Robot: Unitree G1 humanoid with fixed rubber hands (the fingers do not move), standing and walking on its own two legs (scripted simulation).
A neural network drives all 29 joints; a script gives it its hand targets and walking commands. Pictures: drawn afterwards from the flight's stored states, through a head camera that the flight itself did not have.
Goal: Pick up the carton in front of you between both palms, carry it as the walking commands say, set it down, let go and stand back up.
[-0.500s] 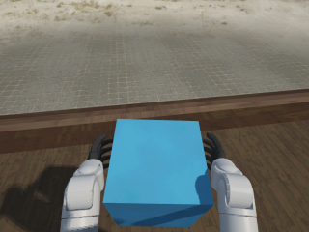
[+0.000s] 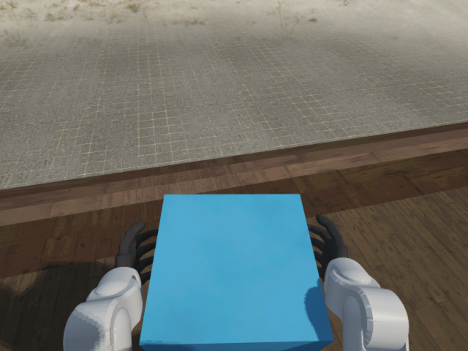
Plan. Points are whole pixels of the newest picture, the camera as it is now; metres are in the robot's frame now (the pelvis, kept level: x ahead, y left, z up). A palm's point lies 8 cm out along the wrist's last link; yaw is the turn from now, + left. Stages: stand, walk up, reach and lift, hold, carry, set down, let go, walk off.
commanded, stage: carry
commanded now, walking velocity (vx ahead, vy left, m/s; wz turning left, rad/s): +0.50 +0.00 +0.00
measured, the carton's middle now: (232, 289) +0.23 -0.01 +0.02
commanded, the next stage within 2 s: none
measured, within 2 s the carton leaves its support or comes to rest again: neither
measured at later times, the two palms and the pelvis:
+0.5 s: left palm (160, 139) +0.55 +0.13 +0.10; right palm (289, 133) +0.56 -0.17 +0.10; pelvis +0.32 -0.02 +0.00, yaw +1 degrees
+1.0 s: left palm (165, 66) +0.96 +0.16 +0.10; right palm (254, 63) +0.97 -0.14 +0.10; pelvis +0.64 +0.01 -0.01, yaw +1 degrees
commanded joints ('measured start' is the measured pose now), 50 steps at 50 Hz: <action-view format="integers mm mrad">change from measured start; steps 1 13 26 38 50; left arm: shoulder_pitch -354 -399 -498 -838 -977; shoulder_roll -669 -824 -566 -652 -679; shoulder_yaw -568 -697 -598 -471 -438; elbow -78 -77 -61 216 356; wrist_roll -195 -259 -230 -115 -150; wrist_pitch -14 -81 -57 -125 -141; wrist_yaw -41 -172 -70 7 4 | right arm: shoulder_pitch -353 -297 -448 -885 -905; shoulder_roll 671 842 586 682 677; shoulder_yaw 596 655 587 537 408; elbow -101 -45 -82 151 373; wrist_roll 241 163 189 251 133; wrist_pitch -10 -82 -53 -140 -150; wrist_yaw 88 170 81 78 26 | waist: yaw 36 54 63 24 23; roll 162 -103 -164 85 161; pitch -8 -145 44 -226 -150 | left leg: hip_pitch -76 -645 -581 -92 -67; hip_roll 190 85 -6 233 134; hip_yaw -34 -142 4 -341 -99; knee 38 754 342 82 217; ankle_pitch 486 124 274 271 777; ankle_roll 96 37 92 201 171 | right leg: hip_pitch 207 538 594 -89 109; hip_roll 60 -229 -163 18 110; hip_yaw -89 229 32 170 -10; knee -55 -424 -266 731 57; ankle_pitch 27 -154 290 -202 14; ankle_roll -21 -120 -119 -55 -76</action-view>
